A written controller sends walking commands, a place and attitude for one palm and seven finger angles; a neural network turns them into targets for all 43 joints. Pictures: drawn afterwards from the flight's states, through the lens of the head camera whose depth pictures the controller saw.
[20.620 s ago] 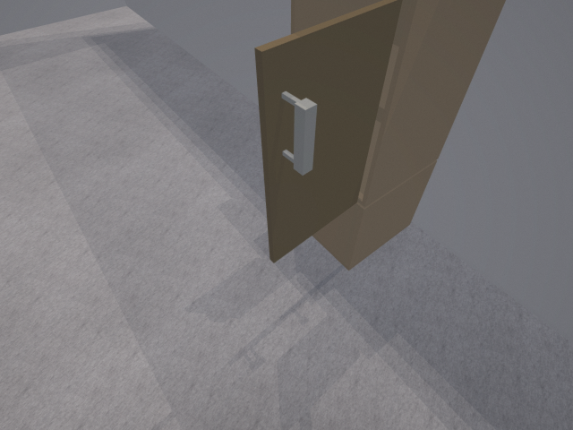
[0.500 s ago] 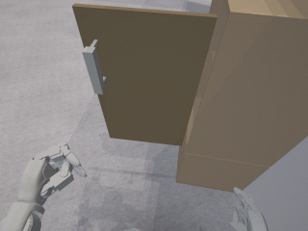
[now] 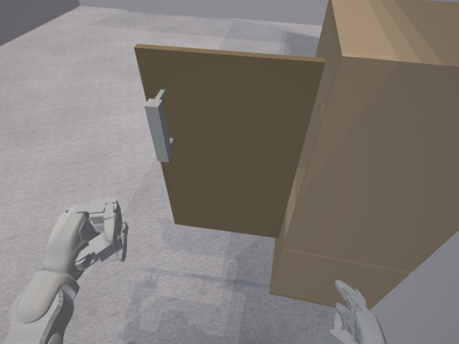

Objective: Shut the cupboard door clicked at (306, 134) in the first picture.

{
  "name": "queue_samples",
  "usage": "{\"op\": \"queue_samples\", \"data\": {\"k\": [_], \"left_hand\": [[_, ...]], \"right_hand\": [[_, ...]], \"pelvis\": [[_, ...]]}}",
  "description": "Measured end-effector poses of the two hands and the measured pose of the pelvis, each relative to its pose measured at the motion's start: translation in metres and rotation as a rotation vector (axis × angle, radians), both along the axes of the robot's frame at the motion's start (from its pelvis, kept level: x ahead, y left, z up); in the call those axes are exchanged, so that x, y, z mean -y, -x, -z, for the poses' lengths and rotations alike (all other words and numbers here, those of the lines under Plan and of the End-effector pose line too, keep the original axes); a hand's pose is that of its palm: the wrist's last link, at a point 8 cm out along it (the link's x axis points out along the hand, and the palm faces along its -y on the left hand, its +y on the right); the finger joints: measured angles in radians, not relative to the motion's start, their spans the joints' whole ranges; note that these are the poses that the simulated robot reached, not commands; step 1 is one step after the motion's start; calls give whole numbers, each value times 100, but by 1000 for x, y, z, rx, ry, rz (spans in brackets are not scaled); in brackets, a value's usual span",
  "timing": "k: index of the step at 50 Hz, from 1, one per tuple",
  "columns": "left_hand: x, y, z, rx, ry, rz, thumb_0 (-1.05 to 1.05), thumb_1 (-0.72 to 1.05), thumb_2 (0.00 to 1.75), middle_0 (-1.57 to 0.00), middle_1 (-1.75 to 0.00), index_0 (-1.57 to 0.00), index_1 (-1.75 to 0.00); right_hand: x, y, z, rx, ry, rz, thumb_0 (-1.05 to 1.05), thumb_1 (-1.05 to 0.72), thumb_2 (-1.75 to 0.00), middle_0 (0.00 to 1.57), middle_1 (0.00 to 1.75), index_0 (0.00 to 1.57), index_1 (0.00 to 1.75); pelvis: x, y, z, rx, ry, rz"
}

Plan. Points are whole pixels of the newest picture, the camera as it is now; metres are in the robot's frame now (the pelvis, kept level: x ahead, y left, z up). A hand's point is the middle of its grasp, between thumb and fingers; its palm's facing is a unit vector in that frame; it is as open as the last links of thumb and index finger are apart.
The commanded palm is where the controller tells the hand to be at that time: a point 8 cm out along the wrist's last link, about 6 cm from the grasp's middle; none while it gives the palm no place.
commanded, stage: raise the hand and make a fist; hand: left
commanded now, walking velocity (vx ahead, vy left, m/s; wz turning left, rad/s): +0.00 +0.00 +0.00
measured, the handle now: (163, 126) +0.51 +0.20 +0.11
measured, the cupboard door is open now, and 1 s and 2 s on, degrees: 93 93 93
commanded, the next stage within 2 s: bring the fist close to the handle in 0.34 s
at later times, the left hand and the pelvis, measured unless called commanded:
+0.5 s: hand (144, 246) +0.23 +0.15 +0.12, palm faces +0.00 -1.00 -0.07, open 3.1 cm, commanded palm +0.22 +0.21 +0.12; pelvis +0.00 -0.04 +0.00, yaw +0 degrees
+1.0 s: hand (149, 192) +0.32 +0.17 +0.12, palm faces +0.00 -1.00 -0.04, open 3.1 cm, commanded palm +0.31 +0.22 +0.12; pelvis +0.01 -0.04 +0.00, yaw -1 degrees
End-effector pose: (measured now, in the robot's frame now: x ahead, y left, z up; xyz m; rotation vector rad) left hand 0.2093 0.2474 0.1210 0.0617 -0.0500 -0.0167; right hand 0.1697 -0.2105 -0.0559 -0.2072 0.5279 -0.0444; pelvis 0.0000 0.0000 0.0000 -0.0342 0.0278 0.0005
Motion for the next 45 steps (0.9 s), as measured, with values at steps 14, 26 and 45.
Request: {"op": "queue_samples", "data": {"k": [14, 26, 45], "left_hand": [[24, 5, 1, -16, -5, -21, 2, 90, 89, -131, -150, -130, -150], [40, 3, 2, -20, -17, -22, 2, 90, 89, -131, -150, -131, -150], [25, -84, 3, -41, 21, -8, 2, 90, 89, -130, -150, -130, -150]], "right_hand": [[36, 12, 1, -3, 6, 48, 2, -90, -90, 20, 30, 20, 29], [52, 4, 3, 14, -7, 45, 2, -90, -90, 20, 30, 20, 29], [70, 16, 15, -89, 14, 117, 2, -90, -90, 20, 30, 20, 29]], "pelvis": [[21, 2, -4, 16, -17, 5], [39, 2, -3, 11, -24, 1], [40, -7, -4, -30, -35, 24]]}}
